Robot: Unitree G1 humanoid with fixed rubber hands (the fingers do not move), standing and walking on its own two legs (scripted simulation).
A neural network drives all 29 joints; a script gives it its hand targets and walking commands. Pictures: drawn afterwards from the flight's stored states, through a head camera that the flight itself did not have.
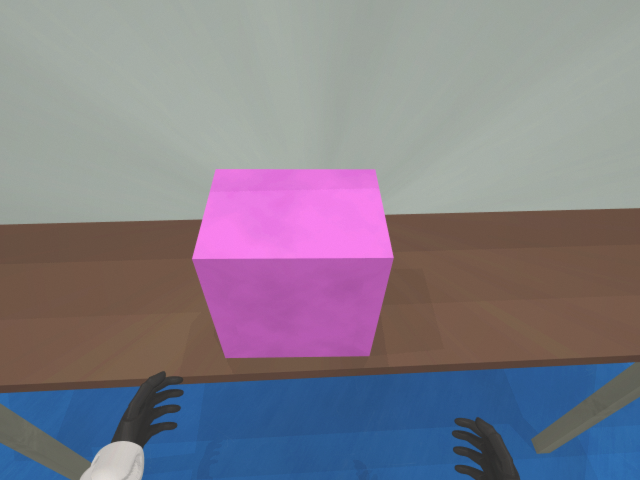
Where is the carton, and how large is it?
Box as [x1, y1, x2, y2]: [192, 169, 393, 357]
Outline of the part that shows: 216,169 192,260 225,357 369,355 393,258 375,170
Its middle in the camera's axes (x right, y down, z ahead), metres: -0.03 +0.04 +0.57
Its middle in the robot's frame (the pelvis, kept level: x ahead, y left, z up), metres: +0.40 +0.06 +0.04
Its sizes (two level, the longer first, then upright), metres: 0.222 0.164 0.233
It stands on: a table, 0.70 m high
